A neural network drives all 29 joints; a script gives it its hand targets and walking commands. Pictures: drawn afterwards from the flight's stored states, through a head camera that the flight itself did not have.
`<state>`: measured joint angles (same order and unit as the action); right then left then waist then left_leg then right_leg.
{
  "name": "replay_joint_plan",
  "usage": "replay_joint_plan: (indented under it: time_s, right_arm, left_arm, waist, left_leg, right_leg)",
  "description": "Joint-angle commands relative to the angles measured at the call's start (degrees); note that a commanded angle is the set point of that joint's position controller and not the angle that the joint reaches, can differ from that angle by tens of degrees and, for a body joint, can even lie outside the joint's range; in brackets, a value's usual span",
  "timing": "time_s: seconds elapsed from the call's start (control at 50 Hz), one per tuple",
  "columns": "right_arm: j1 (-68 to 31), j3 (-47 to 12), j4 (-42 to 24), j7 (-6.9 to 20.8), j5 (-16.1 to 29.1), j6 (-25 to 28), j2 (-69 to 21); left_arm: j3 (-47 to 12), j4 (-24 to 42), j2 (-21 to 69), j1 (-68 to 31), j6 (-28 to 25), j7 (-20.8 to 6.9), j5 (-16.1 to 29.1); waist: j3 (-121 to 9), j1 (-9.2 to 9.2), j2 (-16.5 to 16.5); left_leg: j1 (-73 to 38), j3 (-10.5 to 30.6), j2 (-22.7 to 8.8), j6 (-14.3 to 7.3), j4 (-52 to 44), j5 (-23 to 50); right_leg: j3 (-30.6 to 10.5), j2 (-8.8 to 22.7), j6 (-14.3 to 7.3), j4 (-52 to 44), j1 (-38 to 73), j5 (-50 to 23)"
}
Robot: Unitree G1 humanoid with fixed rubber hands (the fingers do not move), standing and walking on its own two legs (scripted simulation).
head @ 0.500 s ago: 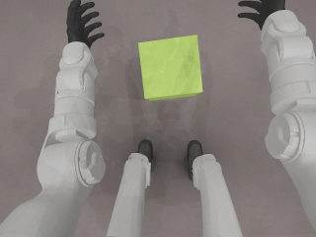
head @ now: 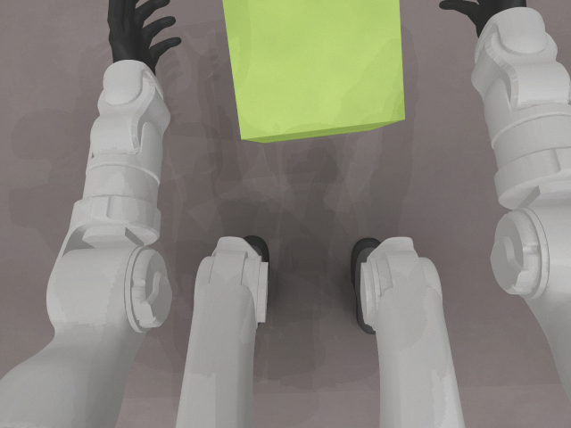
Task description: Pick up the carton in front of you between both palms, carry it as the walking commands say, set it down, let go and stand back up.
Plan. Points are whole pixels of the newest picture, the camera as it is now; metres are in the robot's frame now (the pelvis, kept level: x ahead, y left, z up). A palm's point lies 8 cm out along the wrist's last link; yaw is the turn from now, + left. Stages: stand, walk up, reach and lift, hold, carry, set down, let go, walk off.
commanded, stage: reach and lift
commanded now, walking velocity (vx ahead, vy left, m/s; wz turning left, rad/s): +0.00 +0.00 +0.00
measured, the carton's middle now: (312, 69) +0.54 -0.01 -0.34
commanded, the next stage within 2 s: none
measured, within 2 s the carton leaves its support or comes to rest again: leaves its support in 1.22 s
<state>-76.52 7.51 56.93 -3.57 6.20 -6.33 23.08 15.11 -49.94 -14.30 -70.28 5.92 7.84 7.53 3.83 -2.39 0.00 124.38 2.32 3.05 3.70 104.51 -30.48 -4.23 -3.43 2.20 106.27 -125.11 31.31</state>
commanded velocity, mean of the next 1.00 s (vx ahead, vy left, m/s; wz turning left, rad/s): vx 0.00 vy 0.00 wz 0.00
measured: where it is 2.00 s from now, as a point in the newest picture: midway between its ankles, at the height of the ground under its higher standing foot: (309, 299)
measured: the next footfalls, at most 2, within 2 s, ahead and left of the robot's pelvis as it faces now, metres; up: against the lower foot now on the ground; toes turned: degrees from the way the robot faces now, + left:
none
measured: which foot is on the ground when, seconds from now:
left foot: down 0.00-1.00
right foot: down 0.00-1.00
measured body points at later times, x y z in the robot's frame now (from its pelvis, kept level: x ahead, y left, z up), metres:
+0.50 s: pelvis -0.01 +0.00 -0.09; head +0.37 -0.02 +0.13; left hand +0.54 +0.18 -0.28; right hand +0.56 -0.19 -0.28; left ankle +0.10 +0.13 -0.43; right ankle +0.09 -0.12 -0.43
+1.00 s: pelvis -0.02 +0.00 -0.09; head +0.36 -0.01 +0.14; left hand +0.54 +0.15 -0.27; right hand +0.56 -0.16 -0.27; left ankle +0.10 +0.13 -0.43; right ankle +0.09 -0.12 -0.43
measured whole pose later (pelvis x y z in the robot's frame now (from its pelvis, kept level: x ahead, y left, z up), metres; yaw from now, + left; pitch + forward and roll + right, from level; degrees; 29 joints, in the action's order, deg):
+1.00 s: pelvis -0.02 +0.00 -0.09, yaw +0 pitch +35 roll +2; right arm -94.4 4.6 71.2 -4.6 5.8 -6.3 21.6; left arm 16.2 -62.9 -13.1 -88.2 5.7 8.4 4.5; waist 25.3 -1.6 0.5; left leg 127.5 2.0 2.9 4.1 124.5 -32.2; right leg -3.0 -2.6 1.7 126.4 -128.2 33.2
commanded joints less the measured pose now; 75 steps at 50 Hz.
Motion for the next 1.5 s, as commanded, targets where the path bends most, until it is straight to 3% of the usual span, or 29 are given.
replay_joint_plan:
  time_s: [0.0,0.1,0.22,0.32,0.46,0.58,0.74,0.8,0.86,0.9,0.94,0.98,1.02,1.12,1.22,1.28,1.32,1.36,1.44,1.48]
  right_arm:
    - [-21.11,-1.33,-5.16,-0.42,2.03,-0.2,8.27]
    - [-26.54,-2.22,2.38,-0.01,2.49,-0.58,9.04]
    - [-30.65,-3.14,8.05,0.5,2.69,1.11,9.91]
    - [-34.02,-3.97,5.85,0.07,4.13,3.05,11.48]
    - [-28.87,-7.08,4.55,-0.99,6.75,4.43,8.91]
    - [-26.39,-6.05,6.82,-0.97,5.64,4.13,7.6]
    - [-30.75,-6.87,7.4,-0.53,5.66,3.78,5.37]
    - [-33.45,-8.4,7.52,0.07,5.88,3.44,0.68]
    - [-34.77,-7.5,7.63,0.79,3.33,2.72,-4.65]
    - [-40.8,-11.39,7.03,5.29,2.79,1.71,-25.69]
    - [-41.96,-11.08,6.33,10.38,0.58,0.05,-42.03]
    - [-39.84,-9.5,4.75,13.97,-0.86,-1.62,-50.5]
    - [-38.1,-8.96,2.98,15.87,-1.28,-2.76,-54.29]
    - [-38.45,-12.94,-4.81,16.28,1.45,-3.83,-59.99]
    - [-42.06,-19.99,-19.4,14.05,5.29,-4.79,-67.09]
    - [-40.64,-22.49,-25.54,12.58,4.57,-6.95,-71.89]
    - [-37.22,-22.51,-26.16,11.87,3.36,-8.52,-74.02]
    - [-32.49,-20.57,-22.32,12.18,0.95,-10.03,-75.58]
    - [-27.05,-11.27,-10.42,14.12,-6.0,-12.31,-76.5]
    - [-26.81,-6.9,-7.21,14.89,-9.19,-12.9,-76.22]
  left_arm:
    - [-1.22,5.22,-8.48,-18.15,0.31,0.72,1.89]
    - [-1.45,-2.68,-9.48,-24.15,0.68,0.42,2.08]
    - [-1.62,-8.75,-10.48,-29.28,-1.25,-0.46,1.56]
    - [-2.58,-7.61,-11.89,-33.08,-3.19,-0.05,2.05]
    - [-5.64,-7.4,-10.34,-27.8,-4.69,0.36,4.95]
    - [-5.63,-9.2,-8.69,-25.73,-4.33,0.43,4.77]
    - [-6.36,-9.36,-7.21,-30.82,-4.01,0.24,4.5]
    - [-7.73,-9.59,-2.64,-33.68,-3.65,-0.24,4.7]
    - [-5.52,-9.69,1.3,-34.35,-3.15,-0.75,1.21]
    - [-9.06,-7.96,21.81,-41.77,-1.87,-5.31,-0.2]
    - [-10.16,-6.75,37.81,-46.06,0.24,-10.35,-2.79]
    - [-10.1,-4.53,45.69,-45.82,2.3,-14.07,-4.2]
    - [-10.45,-2.76,49.07,-45.36,3.66,-16.2,-4.25]
    - [-14.79,1.92,55.99,-44.68,4.67,-17.6,-0.01]
    - [-22.32,13.11,62.27,-46.77,6.07,-16.25,4.68]
    - [-25.81,19.9,65.56,-46.77,8.1,-15.48,4.6]
    - [-26.65,21.75,66.49,-44.81,9.29,-15.0,3.52]
    - [-25.32,19.21,67.51,-41.4,10.57,-15.25,0.95]
    - [-15.99,8.48,67.93,-35.74,12.73,-16.82,-7.11]
    - [-11.86,5.64,67.7,-35.29,13.45,-17.34,-10.42]
  waist:
    - [-72.29,-1.03,-4.95]
    - [-59.77,-1.37,-4.9]
    - [-51.74,-0.91,-3.51]
    - [-52.29,-0.63,-2.41]
    - [-59.37,-0.93,-3.14]
    - [-53.4,-0.19,-3.03]
    - [-49.29,-0.27,-2.66]
    - [-48.35,-0.24,-2.74]
    - [-46.8,-0.74,-2.83]
    - [-45.29,-0.54,-2.94]
    - [-41.91,-0.03,-2.74]
    - [-39.26,0.06,-2.28]
    - [-38.75,0.26,-2.03]
    - [-50.03,0.8,-2.47]
    - [-79.66,1.04,-3.77]
    - [-94.39,1.06,-4.27]
    - [-94.69,1.27,-4.27]
    - [-86.11,1.34,-3.63]
    - [-64.33,0.1,-3.13]
    - [-60.01,-0.03,-3.11]
  left_leg:
    - [-35.02,-7.84,0.06,0.93,-1.92,20.21]
    - [-28.92,-7.71,-1.13,0.55,2.03,10.18]
    - [-26.96,-6.69,-1.61,0.32,7.58,10.48]
    - [-28.35,-6.31,-1.22,0.17,11.31,16.63]
    - [-33.41,-6.52,-0.41,-0.16,14.57,27.02]
    - [-29.65,-6.22,-0.13,0.15,13.64,22.19]
    - [-28.41,-6.01,-0.07,-0.17,12.09,16.14]
    - [-28.79,-6.13,0.6,-0.3,11.8,14.91]
    - [-30.15,-6.55,1.32,-0.29,11.59,13.94]
    - [-29.43,-6.72,2.41,-0.77,12.08,13.65]
    - [-27.28,-7.05,3.62,-1.1,13.04,12.3]
    - [-24.82,-7.75,4.22,-1.64,13.23,11.67]
    - [-23.06,-8.02,4.21,-2.16,13.5,12.34]
    - [-26.81,-8.27,4.54,-2.28,15.04,20.2]
    - [-35.37,-9.05,5.34,-1.32,14.43,32.06]
    - [-37.13,-9.69,6.26,-0.75,12.29,34.13]
    - [-36.69,-9.95,6.67,-0.5,9.99,31.88]
    - [-33.35,-9.87,6.91,-0.55,6.91,25.72]
    - [-26.33,-9.55,6.78,-1.12,0.27,10.6]
    - [-25.68,-9.28,6.73,-1.59,-2.73,6.57]
  right_leg:
    - [6.32,0.47,0.2,-3.16,40.95,-20.36]
    - [5.85,1.79,-0.07,0.13,33.98,-9.92]
    - [4.62,2.53,-0.32,5.1,29.72,-9.55]
    - [4.19,2.31,-0.43,9.21,29.9,-15.83]
    - [4.78,1.44,0.05,12.39,34.6,-25.9]
    - [4.91,1.56,-0.07,11.34,29.61,-20.36]
    - [4.76,1.52,-0.47,9.81,27.55,-14.0]
    - [4.78,0.91,-0.75,9.53,28.35,-13.1]
    - [5.18,0.17,-0.54,9.29,28.66,-12.14]
    - [5.49,-1.12,-0.94,9.37,27.94,-11.97]
    - [6.06,-2.29,-1.4,10.22,25.72,-11.26]
    - [6.56,-2.65,-1.92,10.48,23.32,-10.79]
    - [6.86,-2.92,-2.35,10.75,21.93,-11.66]
    - [7.32,-3.06,-2.24,11.58,26.39,-19.24]
    - [7.73,-3.71,-1.6,11.84,43.55,-34.85]
    - [8.14,-4.6,-1.0,10.52,51.02,-39.65]
    - [8.84,-5.2,-0.37,8.0,50.86,-37.11]
    - [9.37,-5.57,-0.07,4.48,44.81,-29.77]
    - [9.59,-5.82,-0.62,-2.61,30.79,-11.6]
    - [9.32,-5.98,-1.09,-5.44,29.01,-6.97]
